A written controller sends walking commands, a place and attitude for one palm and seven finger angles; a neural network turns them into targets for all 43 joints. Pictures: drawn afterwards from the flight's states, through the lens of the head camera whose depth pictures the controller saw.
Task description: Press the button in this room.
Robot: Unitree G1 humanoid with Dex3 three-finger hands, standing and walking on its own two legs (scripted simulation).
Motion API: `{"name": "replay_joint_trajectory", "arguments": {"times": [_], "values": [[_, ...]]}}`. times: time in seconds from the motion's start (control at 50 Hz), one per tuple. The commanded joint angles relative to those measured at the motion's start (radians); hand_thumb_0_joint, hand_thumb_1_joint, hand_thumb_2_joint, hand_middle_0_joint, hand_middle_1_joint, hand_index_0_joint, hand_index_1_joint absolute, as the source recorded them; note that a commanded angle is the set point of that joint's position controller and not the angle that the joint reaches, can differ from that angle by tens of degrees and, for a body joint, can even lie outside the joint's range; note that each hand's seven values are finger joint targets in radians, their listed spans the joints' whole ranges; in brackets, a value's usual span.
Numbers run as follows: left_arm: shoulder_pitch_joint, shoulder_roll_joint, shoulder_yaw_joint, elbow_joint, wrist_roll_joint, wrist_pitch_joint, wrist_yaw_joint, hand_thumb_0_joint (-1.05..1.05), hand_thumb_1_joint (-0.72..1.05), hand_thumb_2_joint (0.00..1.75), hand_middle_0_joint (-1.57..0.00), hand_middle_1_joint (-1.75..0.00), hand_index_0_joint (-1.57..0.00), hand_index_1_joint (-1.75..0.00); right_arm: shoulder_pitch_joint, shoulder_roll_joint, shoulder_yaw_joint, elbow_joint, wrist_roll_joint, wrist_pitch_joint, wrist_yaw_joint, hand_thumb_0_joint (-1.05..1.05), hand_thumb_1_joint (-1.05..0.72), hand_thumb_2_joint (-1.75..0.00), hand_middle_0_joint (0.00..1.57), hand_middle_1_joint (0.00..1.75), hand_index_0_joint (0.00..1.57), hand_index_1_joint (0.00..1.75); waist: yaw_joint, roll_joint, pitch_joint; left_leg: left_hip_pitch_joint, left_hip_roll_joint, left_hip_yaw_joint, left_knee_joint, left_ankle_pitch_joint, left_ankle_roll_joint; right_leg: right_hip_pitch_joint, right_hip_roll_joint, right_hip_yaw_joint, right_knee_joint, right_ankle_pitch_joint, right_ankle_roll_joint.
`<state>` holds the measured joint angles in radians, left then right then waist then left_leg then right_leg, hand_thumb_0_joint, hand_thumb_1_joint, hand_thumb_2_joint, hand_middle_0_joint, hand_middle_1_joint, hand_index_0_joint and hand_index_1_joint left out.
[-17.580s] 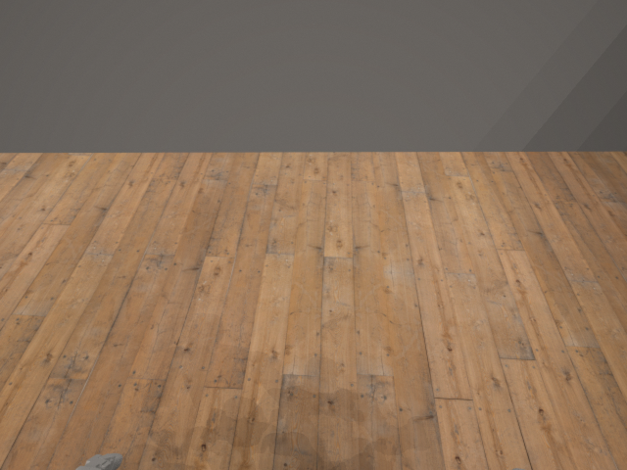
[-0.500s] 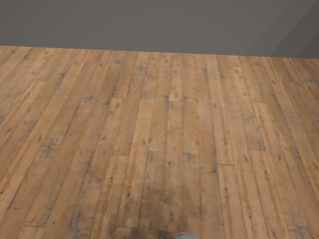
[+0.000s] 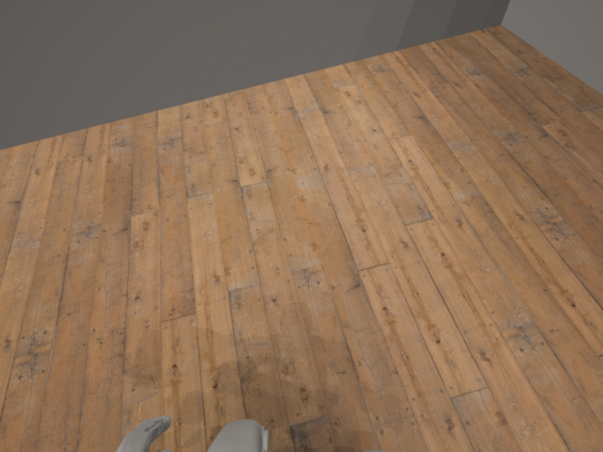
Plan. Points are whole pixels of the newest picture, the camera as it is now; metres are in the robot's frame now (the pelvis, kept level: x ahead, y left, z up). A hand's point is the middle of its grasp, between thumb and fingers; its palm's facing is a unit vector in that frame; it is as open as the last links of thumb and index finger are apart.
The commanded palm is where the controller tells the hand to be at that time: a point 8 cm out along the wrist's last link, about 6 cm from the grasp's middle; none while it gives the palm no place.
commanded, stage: turn or walk to find it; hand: left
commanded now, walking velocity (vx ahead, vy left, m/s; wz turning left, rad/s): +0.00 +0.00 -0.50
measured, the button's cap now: out of the picture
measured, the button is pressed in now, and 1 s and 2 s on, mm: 0 0 0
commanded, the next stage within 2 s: none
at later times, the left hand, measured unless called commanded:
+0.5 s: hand (160, 450) +0.14 +0.24 -0.16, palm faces -0.19 -0.96 -0.22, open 7.4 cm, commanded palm none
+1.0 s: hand (237, 430) +0.16 +0.12 -0.15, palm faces -0.45 -0.86 -0.24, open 7.4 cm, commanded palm none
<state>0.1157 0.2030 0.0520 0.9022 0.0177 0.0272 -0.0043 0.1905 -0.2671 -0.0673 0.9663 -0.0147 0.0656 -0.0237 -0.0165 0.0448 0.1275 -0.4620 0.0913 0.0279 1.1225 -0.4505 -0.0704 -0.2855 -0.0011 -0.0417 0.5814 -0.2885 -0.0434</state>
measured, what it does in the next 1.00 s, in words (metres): steps on the spot, turning right: left foot, then right foot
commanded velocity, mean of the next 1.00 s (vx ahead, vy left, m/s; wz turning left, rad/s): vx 0.00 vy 0.00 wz -0.50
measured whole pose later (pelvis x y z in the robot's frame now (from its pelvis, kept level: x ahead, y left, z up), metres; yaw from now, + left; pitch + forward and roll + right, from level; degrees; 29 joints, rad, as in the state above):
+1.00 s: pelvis +0.00 -0.01 +0.01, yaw -29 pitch +0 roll +2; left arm 0.17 0.18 0.05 0.94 0.02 0.02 -0.01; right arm 0.18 -0.26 -0.07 0.95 -0.02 0.05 -0.02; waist -0.01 0.02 0.09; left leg -0.49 0.09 0.00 1.07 -0.37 -0.09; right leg -0.26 0.03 0.00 0.50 -0.24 -0.06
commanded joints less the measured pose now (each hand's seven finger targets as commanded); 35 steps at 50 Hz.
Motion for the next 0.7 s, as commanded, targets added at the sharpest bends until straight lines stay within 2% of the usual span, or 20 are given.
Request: {"name": "replay_joint_trajectory", "arguments": {"times": [0.0, 0.08, 0.16, 0.2, 0.24, 0.26, 0.28, 0.3, 0.32, 0.34, 0.36, 0.4, 0.46, 0.5, 0.56, 0.6, 0.62, 0.64, 0.66, 0.68], "values": [[0.026, 0.216, 0.05, -0.053, 0.001, -0.013, 0.016, 0.0, 0.9, 0.9, -0.2, -0.3, -0.2, -0.3, 0.005, -0.062, -0.012, -0.08, -0.006, -0.026, 0.006, 0.0, -0.9, -0.9, 0.2, 0.3, 0.2, 0.3, 0.024, -0.173, -0.156, -0.05, 0.005, -0.019, -0.013, 0.074, -0.013, 0.112, -0.229, 0.25, -0.24, 0.334, -0.107], [0.049, 0.229, 0.055, -0.046, 0.005, -0.011, 0.011, 0.0, 0.9, 0.9, -0.2, -0.3, -0.2, -0.3, -0.018, -0.06, -0.007, -0.094, -0.004, -0.033, 0.005, 0.0, -0.9, -0.9, 0.2, 0.3, 0.2, 0.3, 0.036, -0.162, -0.148, -0.043, -0.011, -0.009, -0.121, 0.063, -0.017, 0.116, -0.223, 0.298, -0.242, 0.304, -0.128], [0.049, 0.239, 0.063, -0.041, 0.008, -0.005, 0.011, 0.0, 0.9, 0.9, -0.2, -0.3, -0.2, -0.3, -0.026, -0.049, -0.001, -0.108, 0.004, -0.048, -0.001, 0.0, -0.9, -0.9, 0.2, 0.3, 0.2, 0.3, 0.04, -0.185, -0.167, 0.046, -0.035, 0.006, -0.314, 0.03, -0.004, 0.107, -0.217, 0.348, -0.206, 0.362, -0.142], [0.03, 0.235, 0.065, -0.041, 0.007, -0.002, 0.011, 0.0, 0.9, 0.9, -0.2, -0.3, -0.2, -0.3, 0.012, -0.048, 0.0, -0.106, 0.009, -0.055, -0.006, 0.0, -0.9, -0.9, 0.2, 0.3, 0.2, 0.3, 0.021, -0.191, -0.175, 0.117, -0.047, 0.013, -0.436, 0.055, 0.003, 0.086, -0.206, 0.366, -0.172, 0.395, -0.126], [0.0, 0.217, 0.061, -0.047, -0.004, 0.005, 0.012, 0.0, 0.9, 0.9, -0.2, -0.3, -0.2, -0.3, 0.097, -0.058, -0.001, -0.078, 0.011, -0.069, -0.013, 0.0, -0.9, -0.9, 0.2, 0.3, 0.2, 0.3, -0.021, -0.169, -0.208, 0.306, -0.05, 0.019, -0.677, 0.212, 0.014, 0.005, -0.152, 0.352, -0.086, 0.381, -0.067], [0.007, 0.172, 0.053, -0.061, -0.011, 0.01, 0.009, 0.0, 0.9, 0.9, -0.2, -0.3, -0.2, -0.3, 0.125, -0.109, -0.009, -0.075, 0.005, -0.08, -0.016, 0.0, -0.9, -0.9, 0.2, 0.3, 0.2, 0.3, -0.032, -0.008, -0.222, 0.43, 0.075, -0.114, -0.799, 0.237, 0.058, -0.124, -0.062, 0.281, 0.03, 0.225, -0.013], [0.039, 0.117, 0.041, -0.074, -0.014, 0.013, -0.002, 0.0, 0.9, 0.9, -0.2, -0.3, -0.2, -0.3, 0.104, -0.198, -0.024, -0.091, -0.005, -0.078, -0.013, 0.0, -0.9, -0.9, 0.2, 0.3, 0.2, 0.3, -0.011, 0.269, -0.189, 0.469, 0.315, -0.338, -0.86, 0.356, 0.148, -0.299, 0.066, 0.124, 0.246, -0.206, 0.051], [0.019, 0.134, 0.042, -0.078, -0.001, 0.016, -0.001, 0.0, 0.9, 0.9, -0.2, -0.3, -0.2, -0.3, 0.088, -0.216, -0.028, -0.102, -0.006, -0.073, -0.014, 0.0, -0.9, -0.9, 0.2, 0.3, 0.2, 0.3, -0.022, 0.256, -0.163, 0.376, 0.409, -0.372, -0.858, 0.416, 0.213, -0.306, 0.029, 0.112, 0.444, -0.321, 0.075], [0.003, 0.151, 0.054, -0.065, 0.008, 0.018, -0.003, 0.0, 0.9, 0.9, -0.2, -0.3, -0.2, -0.3, 0.064, -0.169, -0.02, -0.103, -0.011, -0.079, -0.017, 0.0, -0.9, -0.9, 0.2, 0.3, 0.2, 0.3, -0.016, 0.216, -0.139, 0.322, 0.354, -0.323, -0.853, 0.461, 0.21, -0.297, 0.014, 0.13, 0.547, -0.287, 0.086], [0.012, 0.154, 0.062, -0.055, 0.006, 0.017, -0.011, 0.0, 0.9, 0.9, -0.2, -0.3, -0.2, -0.3, 0.02, -0.139, -0.011, -0.116, -0.013, -0.078, -0.016, 0.0, -0.9, -0.9, 0.2, 0.3, 0.2, 0.3, 0.012, 0.165, -0.114, 0.293, 0.296, -0.23, -0.833, 0.486, 0.207, -0.287, -0.001, 0.111, 0.61, -0.228, 0.09], [0.028, 0.142, 0.06, -0.046, 0.005, 0.018, -0.018, 0.0, 0.9, 0.9, -0.2, -0.3, -0.2, -0.3, -0.007, -0.118, -0.008, -0.123, -0.013, -0.08, -0.015, 0.0, -0.9, -0.9, 0.2, 0.3, 0.2, 0.3, 0.026, 0.119, -0.11, 0.299, 0.251, -0.14, -0.815, 0.517, 0.196, -0.289, -0.011, 0.091, 0.643, -0.176, 0.098], [0.045, 0.119, 0.053, -0.038, 0.002, 0.021, -0.026, 0.0, 0.9, 0.9, -0.2, -0.3, -0.2, -0.3, -0.004, -0.105, -0.011, -0.122, -0.008, -0.083, -0.014, 0.0, -0.9, -0.9, 0.2, 0.3, 0.2, 0.3, 0.025, 0.101, -0.136, 0.349, 0.216, -0.041, -0.786, 0.589, 0.189, -0.297, -0.025, 0.056, 0.633, -0.132, 0.111], [0.001, 0.102, 0.044, -0.054, 0.0, 0.023, -0.026, 0.0, 0.9, 0.9, -0.2, -0.3, -0.2, -0.3, 0.074, -0.105, -0.021, -0.092, -0.007, -0.083, -0.01, 0.0, -0.9, -0.9, 0.2, 0.3, 0.2, 0.3, -0.01, 0.1, -0.151, 0.428, 0.231, -0.019, -0.761, 0.688, 0.209, -0.295, -0.043, 0.026, 0.537, -0.147, 0.124], [-0.026, 0.094, 0.039, -0.062, 0.0, 0.024, -0.027, 0.0, 0.9, 0.9, -0.2, -0.3, -0.2, -0.3, 0.091, -0.112, -0.031, -0.077, -0.007, -0.08, -0.008, 0.0, -0.9, -0.9, 0.2, 0.3, 0.2, 0.3, -0.024, 0.118, -0.146, 0.455, 0.251, -0.001, -0.749, 0.707, 0.216, -0.285, -0.054, 0.002, 0.449, -0.169, 0.124], [-0.049, 0.079, 0.031, -0.071, 0.001, 0.017, -0.028, 0.0, 0.9, 0.9, -0.2, -0.3, -0.2, -0.3, 0.096, -0.129, -0.043, -0.061, -0.01, -0.073, -0.001, 0.0, -0.9, -0.9, 0.2, 0.3, 0.2, 0.3, -0.039, 0.155, -0.146, 0.425, 0.264, 0.046, -0.716, 0.716, 0.203, -0.187, -0.049, -0.042, 0.28, -0.184, 0.11], [-0.031, 0.081, 0.03, -0.067, 0.001, 0.01, -0.025, 0.0, 0.9, 0.9, -0.2, -0.3, -0.2, -0.3, 0.084, -0.137, -0.05, -0.057, -0.012, -0.069, 0.004, 0.0, -0.9, -0.9, 0.2, 0.3, 0.2, 0.3, -0.033, 0.175, -0.145, 0.409, 0.27, 0.062, -0.68, 0.715, 0.189, -0.129, -0.03, -0.069, 0.18, -0.17, 0.092], [-0.015, 0.087, 0.031, -0.061, 0.001, 0.005, -0.024, 0.0, 0.9, 0.9, -0.2, -0.3, -0.2, -0.3, 0.078, -0.137, -0.049, -0.055, -0.012, -0.067, 0.005, 0.0, -0.9, -0.9, 0.2, 0.3, 0.2, 0.3, -0.023, 0.169, -0.143, 0.385, 0.261, 0.078, -0.653, 0.708, 0.169, -0.084, -0.022, -0.076, 0.106, -0.126, 0.083], [0.023, 0.098, 0.035, -0.049, 0.002, -0.001, -0.023, 0.0, 0.9, 0.9, -0.2, -0.3, -0.2, -0.3, 0.07, -0.137, -0.05, -0.056, -0.009, -0.067, 0.006, 0.0, -0.9, -0.9, 0.2, 0.3, 0.2, 0.3, 0.001, 0.148, -0.154, 0.344, 0.248, 0.1, -0.599, 0.671, 0.139, 0.002, -0.016, -0.085, -0.003, -0.026, 0.074], [0.113, 0.131, 0.043, -0.026, 0.003, -0.011, -0.018, 0.0, 0.9, 0.9, -0.2, -0.3, -0.2, -0.3, 0.053, -0.134, -0.048, -0.063, -0.003, -0.066, 0.008, 0.0, -0.9, -0.9, 0.2, 0.3, 0.2, 0.3, 0.05, 0.076, -0.198, 0.289, 0.222, 0.147, -0.468, 0.59, 0.09, 0.139, -0.038, -0.059, -0.147, 0.131, 0.058], [0.181, 0.247, 0.061, -0.006, 0.014, -0.026, -0.004, 0.0, 0.9, 0.9, -0.2, -0.3, -0.2, -0.3, 0.067, -0.067, -0.033, -0.089, 0.005, -0.062, 0.014, 0.0, -0.9, -0.9, 0.2, 0.3, 0.2, 0.3, 0.079, -0.214, -0.236, 0.03, 0.129, 0.191, -0.243, 0.233, 0.023, 0.361, -0.256, 0.214, -0.211, 0.416, -0.02]]}}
